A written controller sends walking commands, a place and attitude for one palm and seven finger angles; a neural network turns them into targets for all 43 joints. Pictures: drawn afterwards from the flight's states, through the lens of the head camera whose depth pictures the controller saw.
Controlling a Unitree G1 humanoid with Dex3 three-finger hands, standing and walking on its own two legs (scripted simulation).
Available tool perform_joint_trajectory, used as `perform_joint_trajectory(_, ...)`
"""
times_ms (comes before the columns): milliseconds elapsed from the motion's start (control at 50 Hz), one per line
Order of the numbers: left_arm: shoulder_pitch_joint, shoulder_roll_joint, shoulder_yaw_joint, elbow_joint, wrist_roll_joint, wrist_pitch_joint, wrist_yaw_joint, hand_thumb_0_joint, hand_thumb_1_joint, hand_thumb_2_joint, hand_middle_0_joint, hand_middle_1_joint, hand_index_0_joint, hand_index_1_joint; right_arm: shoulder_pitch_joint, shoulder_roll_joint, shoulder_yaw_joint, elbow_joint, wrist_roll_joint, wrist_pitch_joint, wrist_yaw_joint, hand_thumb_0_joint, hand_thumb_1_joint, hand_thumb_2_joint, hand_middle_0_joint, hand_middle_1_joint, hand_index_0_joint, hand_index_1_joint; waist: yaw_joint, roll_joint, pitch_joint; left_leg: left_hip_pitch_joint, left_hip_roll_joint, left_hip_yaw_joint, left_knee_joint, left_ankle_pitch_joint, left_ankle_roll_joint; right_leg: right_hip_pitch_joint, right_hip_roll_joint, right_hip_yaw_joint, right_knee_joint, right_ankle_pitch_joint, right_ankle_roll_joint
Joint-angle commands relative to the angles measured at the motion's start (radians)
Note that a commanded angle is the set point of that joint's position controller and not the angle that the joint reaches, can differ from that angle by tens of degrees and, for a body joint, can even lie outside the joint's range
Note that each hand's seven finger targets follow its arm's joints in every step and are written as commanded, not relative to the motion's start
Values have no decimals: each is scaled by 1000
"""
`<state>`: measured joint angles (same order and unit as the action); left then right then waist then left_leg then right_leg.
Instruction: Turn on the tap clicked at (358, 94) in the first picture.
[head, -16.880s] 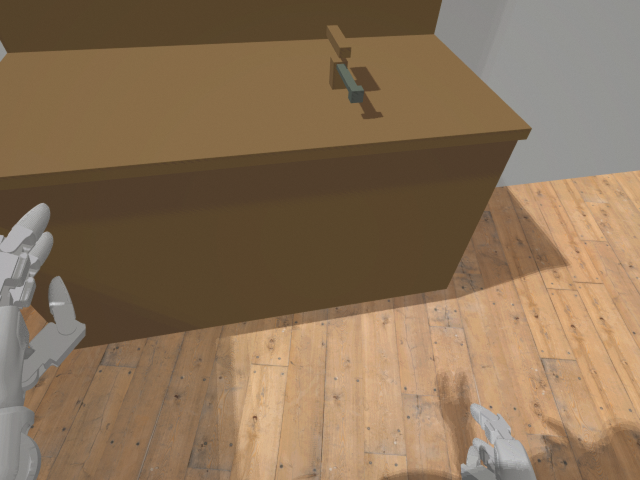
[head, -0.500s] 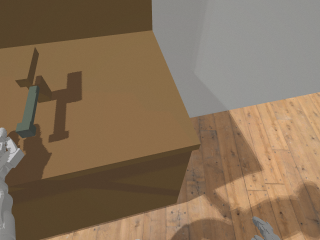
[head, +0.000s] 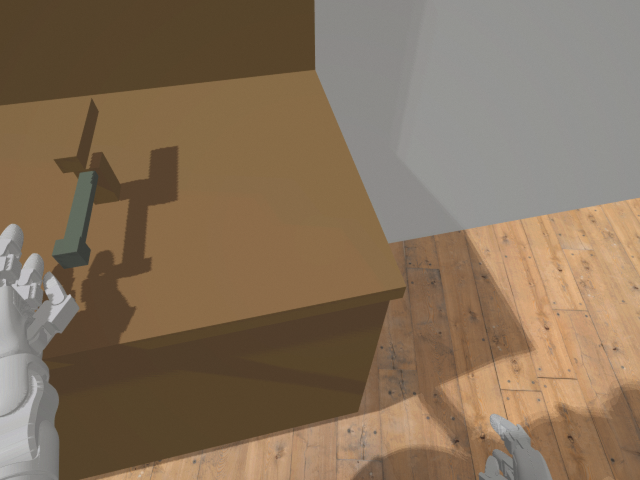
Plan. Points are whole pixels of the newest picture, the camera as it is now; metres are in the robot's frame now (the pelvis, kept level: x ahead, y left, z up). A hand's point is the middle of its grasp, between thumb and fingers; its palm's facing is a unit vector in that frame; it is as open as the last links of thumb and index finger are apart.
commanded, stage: push the lever round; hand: left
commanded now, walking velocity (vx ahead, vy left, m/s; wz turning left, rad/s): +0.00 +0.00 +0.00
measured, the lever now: (72, 252) +0.34 +0.34 +0.09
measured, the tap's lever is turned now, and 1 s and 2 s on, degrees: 0 6 33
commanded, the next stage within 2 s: none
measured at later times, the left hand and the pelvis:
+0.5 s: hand (94, 292) +0.30 +0.30 +0.07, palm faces +0.53 -0.84 -0.11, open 7.8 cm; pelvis +0.00 -0.02 +0.00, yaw -1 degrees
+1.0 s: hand (122, 284) +0.32 +0.27 +0.07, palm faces +0.61 -0.79 -0.08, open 7.7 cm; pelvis +0.01 -0.01 +0.00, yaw +0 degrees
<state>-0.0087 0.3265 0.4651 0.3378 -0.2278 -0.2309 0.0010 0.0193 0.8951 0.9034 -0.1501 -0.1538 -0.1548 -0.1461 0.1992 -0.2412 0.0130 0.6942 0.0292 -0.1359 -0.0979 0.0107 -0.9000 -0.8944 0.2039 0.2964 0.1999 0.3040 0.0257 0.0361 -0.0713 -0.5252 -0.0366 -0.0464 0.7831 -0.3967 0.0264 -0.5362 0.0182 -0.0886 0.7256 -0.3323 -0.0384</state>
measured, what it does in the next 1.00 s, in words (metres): stands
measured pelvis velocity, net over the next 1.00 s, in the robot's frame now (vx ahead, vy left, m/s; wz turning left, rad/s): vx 0.01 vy -0.01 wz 0.00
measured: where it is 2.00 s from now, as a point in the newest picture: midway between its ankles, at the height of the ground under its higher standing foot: outside the picture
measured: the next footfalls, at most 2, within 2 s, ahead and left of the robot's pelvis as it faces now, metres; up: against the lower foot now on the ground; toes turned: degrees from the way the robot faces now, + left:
none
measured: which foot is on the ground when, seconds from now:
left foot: down 0.00-1.00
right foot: down 0.00-1.00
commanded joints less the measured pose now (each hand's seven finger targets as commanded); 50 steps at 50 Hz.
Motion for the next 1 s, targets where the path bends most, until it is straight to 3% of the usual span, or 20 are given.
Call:
perform_joint_trajectory(0, -195, 276, 84, -217, 9, -65, 25, 0, 900, 900, -150, -150, -150, -150, -33, -151, -55, -128, 2, -38, -14, 0, -900, -900, 200, 300, 200, 300, -7, 49, -210, 62, 22, -34, -139, 235, -30, 154, -5, 50, -85, 142, 6)
perform_joint_trajectory(20, -197, 256, 69, -224, 8, -66, 30, 0, 900, 900, -150, -150, -150, -150, -30, -150, -55, -133, 0, -38, -10, 0, -900, -900, 200, 300, 200, 300, -12, 40, -223, 67, 20, -29, -137, 243, -28, 161, -6, 51, -84, 158, 8)
perform_joint_trajectory(100, -177, 299, 110, -217, 14, -69, 42, 0, 900, 900, -150, -150, -150, -150, -33, -147, -55, -132, 0, -28, -7, 0, -900, -900, 200, 300, 200, 300, -2, 55, -223, 47, 19, -14, -128, 254, -18, 194, -9, 65, -87, 192, 9)
perform_joint_trajectory(180, -176, 296, 110, -206, 5, -70, 30, 0, 900, 900, -150, -150, -150, -150, -30, -147, -56, -136, 2, -23, -5, 0, -900, -900, 200, 300, 200, 300, -4, 50, -235, 29, 16, -4, -123, 248, -6, 214, -12, 77, -88, 210, 12)
perform_joint_trajectory(200, -178, 296, 111, -197, 7, -68, 33, 0, 900, 900, -150, -150, -150, -150, -32, -147, -54, -131, 3, -21, -7, 0, -900, -900, 200, 300, 200, 300, -8, 65, -207, 25, 16, -5, -123, 235, -4, 200, -11, 76, -93, 197, 12)
perform_joint_trajectory(240, -211, 274, 86, -181, 1, -68, 24, 0, 900, 900, -150, -150, -150, -150, -30, -149, -56, -130, 5, -22, -8, 0, -900, -900, 200, 300, 200, 300, -24, 28, -206, 16, 16, -1, -120, 209, 3, 194, -12, 84, -98, 182, 17)
perform_joint_trajectory(360, -218, 277, 80, -184, -2, -75, 16, 0, 900, 900, -150, -150, -150, -150, -23, -152, -59, -127, 6, -23, -7, 0, -900, -900, 200, 300, 200, 300, -22, 35, -227, 11, 15, 0, -115, 215, 6, 214, -17, 94, -95, 200, 19)
perform_joint_trajectory(440, -236, 285, 92, -164, 0, -75, 29, 0, 900, 900, -150, -150, -150, -150, -20, -154, -62, -122, 5, -21, -9, 0, -900, -900, 200, 300, 200, 300, -24, 4, -233, 0, 14, 4, -110, 202, 11, 224, -19, 103, -99, 195, 24)
perform_joint_trajectory(500, -220, 297, 104, -178, 10, -78, 38, 0, 900, 900, -150, -150, -150, -150, -18, -150, -62, -121, 5, -17, -6, 0, -900, -900, 200, 300, 200, 300, -14, 40, -244, 11, 16, 4, -111, 228, 8, 233, -19, 99, -90, 221, 20)
perform_joint_trajectory(580, -245, 254, 72, -172, 5, -74, 50, 0, 900, 900, -150, -150, -150, -150, -22, -147, -62, -122, 3, -15, -5, 0, -900, -900, 200, 300, 200, 300, -31, -8, -230, -3, 15, 7, -105, 211, 11, 224, -23, 105, -97, 218, 28)
perform_joint_trajectory(600, -235, 268, 89, -177, 11, -77, 62, 0, 900, 900, -150, -150, -150, -150, -25, -145, -63, -118, 5, -13, -6, 0, -900, -900, 200, 300, 200, 300, -20, 26, -229, 1, 15, 8, -105, 211, 10, 225, -22, 106, -98, 211, 24)
perform_joint_trajectory(620, -252, 232, 53, -193, 15, -79, 68, 0, 900, 900, -150, -150, -150, -150, -23, -143, -60, -122, 3, -14, -4, 0, -900, -900, 200, 300, 200, 300, -30, 33, -232, 13, 14, 7, -108, 218, 9, 215, -22, 99, -94, 217, 23)
perform_joint_trajectory(680, -267, 224, 45, -191, 22, -76, 95, 0, 900, 900, -150, -150, -150, -150, -23, -147, -64, -118, 0, -13, -3, 0, -900, -900, 200, 300, 200, 300, -34, 7, -236, 15, 15, 3, -104, 220, 7, 204, -20, 95, -92, 217, 23)
perform_joint_trajectory(700, -254, 212, 37, -194, 32, -74, 108, 0, 900, 900, -150, -150, -150, -150, -26, -144, -62, -116, -3, -10, -4, 0, -900, -900, 200, 300, 200, 300, -26, 31, -229, 19, 15, 3, -106, 222, 5, 201, -19, 91, -91, 214, 20)
perform_joint_trajectory(720, -268, 185, 13, -202, 35, -75, 116, 0, 900, 900, -150, -150, -150, -150, -21, -145, -62, -119, -4, -11, -1, 0, -900, -900, 200, 300, 200, 300, -39, 9, -240, 29, 15, 0, -106, 232, 4, 198, -19, 87, -88, 227, 21)
perform_joint_trajectory(740, -241, 192, 25, -203, 37, -74, 125, 0, 900, 900, -150, -150, -150, -150, -23, -145, -67, -120, -4, -9, 0, 0, -900, -900, 200, 300, 200, 300, -27, 4, -260, 31, 16, 0, -104, 238, 3, 205, -17, 87, -84, 229, 20)
perform_joint_trajectory(800, -261, 143, -29, -246, 58, -76, 158, 0, 900, 900, -150, -150, -150, -150, -30, -138, -63, -122, -6, -8, 1, 0, -900, -900, 200, 300, 200, 300, -32, 43, -248, 56, 17, -5, -106, 254, -4, 187, -15, 77, -82, 230, 15)
perform_joint_trajectory(860, -296, 94, -78, -246, 69, -70, 195, 0, 900, 900, -150, -150, -150, -150, -38, -138, -61, -124, -9, -5, 3, 0, -900, -900, 200, 300, 200, 300, -43, 25, -240, 58, 18, -12, -108, 236, -11, 159, -14, 68, -79, 203, 14)
perform_joint_trajectory(900, -320, 108, -73, -236, 90, -65, 230, 0, 900, 900, -150, -150, -150, -150, -45, -138, -58, -118, -11, 1, 1, 0, -900, -900, 200, 300, 200, 300, -41, 17, -221, 50, 19, -19, -114, 210, -14, 151, -15, 66, -84, 167, 12)
perform_joint_trajectory(980, -325, 48, -126, -263, 109, -57, 277, 0, 900, 900, -150, -150, -150, -150, -51, -132, -58, -127, -19, 10, 8, 0, -900, -900, 200, 300, 200, 300, -39, 11, -262, 72, 17, -16, -111, 253, -21, 172, -18, 63, -76, 209, 10)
